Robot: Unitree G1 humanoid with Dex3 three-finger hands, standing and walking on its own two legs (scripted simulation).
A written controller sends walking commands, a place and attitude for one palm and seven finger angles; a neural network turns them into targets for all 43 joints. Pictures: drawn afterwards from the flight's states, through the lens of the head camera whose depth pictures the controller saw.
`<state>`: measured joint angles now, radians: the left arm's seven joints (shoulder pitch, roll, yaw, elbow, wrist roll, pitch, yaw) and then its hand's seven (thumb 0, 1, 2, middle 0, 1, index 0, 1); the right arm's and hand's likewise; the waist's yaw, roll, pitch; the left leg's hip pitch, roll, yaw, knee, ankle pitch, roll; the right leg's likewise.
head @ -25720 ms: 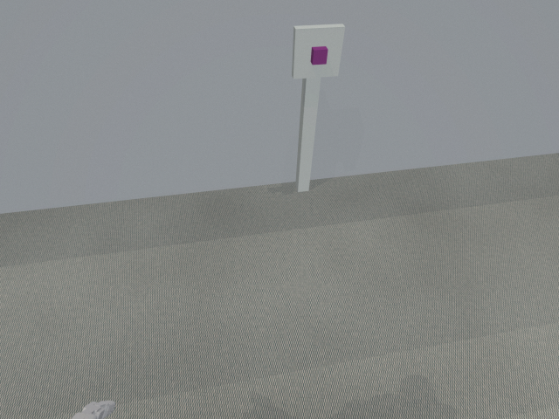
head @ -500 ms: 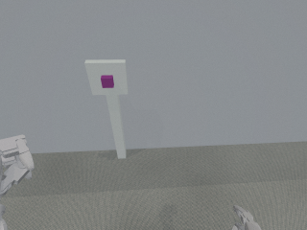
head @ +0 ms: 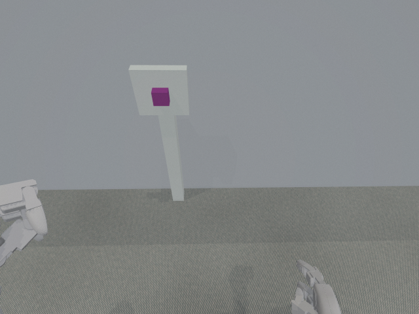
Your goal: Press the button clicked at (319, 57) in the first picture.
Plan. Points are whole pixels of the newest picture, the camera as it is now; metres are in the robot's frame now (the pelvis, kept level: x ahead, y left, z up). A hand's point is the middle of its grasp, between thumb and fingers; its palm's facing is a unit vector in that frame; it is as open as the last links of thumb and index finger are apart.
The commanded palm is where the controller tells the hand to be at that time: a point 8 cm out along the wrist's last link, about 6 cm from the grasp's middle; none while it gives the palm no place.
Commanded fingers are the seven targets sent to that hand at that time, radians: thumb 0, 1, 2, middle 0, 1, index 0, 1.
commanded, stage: stop stepping back and stand still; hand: left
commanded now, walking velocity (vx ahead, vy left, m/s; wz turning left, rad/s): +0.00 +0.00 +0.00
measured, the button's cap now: (160, 96) +0.76 +0.19 -0.03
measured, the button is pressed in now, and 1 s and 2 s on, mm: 0 0 0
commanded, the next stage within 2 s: let the arm hang, fingers relaxed in 0.28 s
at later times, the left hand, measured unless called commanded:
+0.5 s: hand (72, 256) +0.21 +0.26 +0.02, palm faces +0.07 -0.88 -0.47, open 3.0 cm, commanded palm none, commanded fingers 0.00 0.90 0.90 -1.04 -1.22 -1.04 -1.22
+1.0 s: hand out of the picture -0.10 +0.21 -0.16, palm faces +0.04 -0.97 -0.24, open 5.9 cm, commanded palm none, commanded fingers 0.00 0.90 0.90 -0.20 -0.30 -0.20 -0.30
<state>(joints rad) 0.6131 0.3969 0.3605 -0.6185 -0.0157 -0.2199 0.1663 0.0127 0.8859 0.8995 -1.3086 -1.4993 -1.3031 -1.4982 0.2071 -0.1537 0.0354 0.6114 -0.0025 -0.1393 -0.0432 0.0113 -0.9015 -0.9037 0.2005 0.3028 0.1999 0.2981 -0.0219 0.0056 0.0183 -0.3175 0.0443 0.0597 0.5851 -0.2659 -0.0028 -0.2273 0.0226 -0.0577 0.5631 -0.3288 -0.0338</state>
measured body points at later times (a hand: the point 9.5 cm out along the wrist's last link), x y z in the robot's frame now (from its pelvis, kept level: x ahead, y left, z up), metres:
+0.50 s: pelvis +0.00 +0.03 +0.00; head +0.00 +0.01 +0.45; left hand +0.21 +0.30 +0.05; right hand +0.17 -0.24 -0.10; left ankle +0.03 +0.12 -0.73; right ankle -0.02 -0.09 -0.73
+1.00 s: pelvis -0.04 +0.02 +0.01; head -0.03 +0.01 +0.46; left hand -0.10 +0.26 -0.14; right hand -0.05 -0.20 -0.16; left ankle +0.03 +0.12 -0.73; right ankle -0.02 -0.09 -0.73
